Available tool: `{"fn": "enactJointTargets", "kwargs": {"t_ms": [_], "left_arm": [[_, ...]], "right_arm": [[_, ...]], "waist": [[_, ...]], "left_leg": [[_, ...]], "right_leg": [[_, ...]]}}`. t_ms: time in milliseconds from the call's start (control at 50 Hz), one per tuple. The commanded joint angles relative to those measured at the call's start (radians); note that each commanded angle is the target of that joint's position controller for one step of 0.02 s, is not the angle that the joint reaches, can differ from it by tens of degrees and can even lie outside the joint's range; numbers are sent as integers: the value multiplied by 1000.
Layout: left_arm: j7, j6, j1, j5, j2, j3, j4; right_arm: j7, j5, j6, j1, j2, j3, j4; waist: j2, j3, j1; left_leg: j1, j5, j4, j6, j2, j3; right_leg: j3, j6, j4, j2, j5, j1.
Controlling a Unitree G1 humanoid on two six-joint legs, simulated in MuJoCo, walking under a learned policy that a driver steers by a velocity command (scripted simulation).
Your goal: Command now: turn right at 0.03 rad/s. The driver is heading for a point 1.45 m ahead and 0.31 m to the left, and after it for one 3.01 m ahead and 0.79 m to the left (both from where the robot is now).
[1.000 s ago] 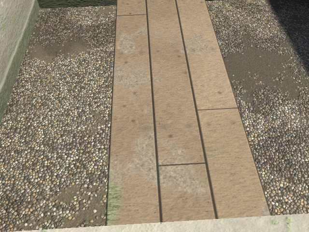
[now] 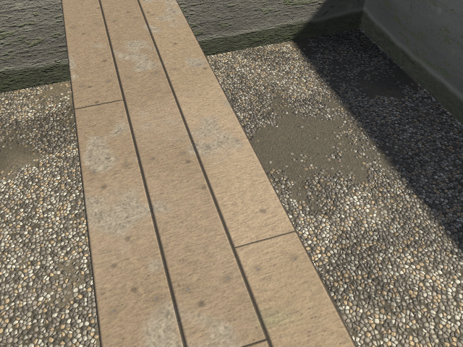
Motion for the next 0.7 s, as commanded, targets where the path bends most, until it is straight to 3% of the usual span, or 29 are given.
{"fn": "enactJointTargets", "kwargs": {"t_ms": [20,340,620,660,700], "left_arm": [[9,-16,1,0,115,18,-17],[17,-17,25,-3,103,5,55],[24,-16,57,2,82,4,84],[23,-16,71,6,71,1,89],[24,-9,84,7,106,16,85]], "right_arm": [[-14,3,-8,-1,-87,-16,-20],[-31,3,0,14,-79,-10,93],[-38,2,11,3,-59,-14,147],[-37,1,16,6,-51,-13,157],[-34,-8,22,1,-61,-23,151]], "waist": [[-30,33,-1],[-9,38,2],[-11,46,3],[-16,41,4],[-42,82,4]], "left_leg": [[90,-28,-59,9,83,-104],[114,45,-54,9,97,-109],[122,68,-40,13,99,-106],[134,-101,-53,10,79,-101],[79,-305,-12,23,43,-78]], "right_leg": [[115,-42,-144,-115,28,-118],[78,-42,-138,-102,136,-48],[70,-47,-130,-105,156,-40],[74,-52,-166,-93,-29,-56],[88,-84,-163,-79,-260,-98]]}}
